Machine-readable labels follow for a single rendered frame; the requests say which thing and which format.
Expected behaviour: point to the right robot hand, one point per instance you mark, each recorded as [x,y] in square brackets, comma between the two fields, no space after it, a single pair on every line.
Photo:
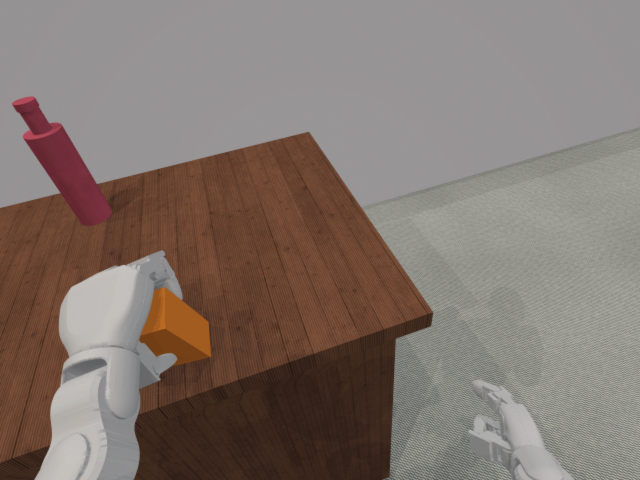
[495,441]

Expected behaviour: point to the robot right forearm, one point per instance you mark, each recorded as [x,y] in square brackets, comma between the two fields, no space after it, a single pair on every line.
[536,463]

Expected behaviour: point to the table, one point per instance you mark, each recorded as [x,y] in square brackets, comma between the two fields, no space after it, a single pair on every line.
[303,297]

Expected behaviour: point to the robot left forearm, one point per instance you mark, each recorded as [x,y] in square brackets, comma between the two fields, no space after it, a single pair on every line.
[93,414]

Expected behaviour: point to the left robot hand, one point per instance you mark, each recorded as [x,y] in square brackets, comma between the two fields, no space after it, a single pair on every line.
[111,307]

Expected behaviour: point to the sponge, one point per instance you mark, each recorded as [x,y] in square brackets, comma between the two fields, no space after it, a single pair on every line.
[174,327]

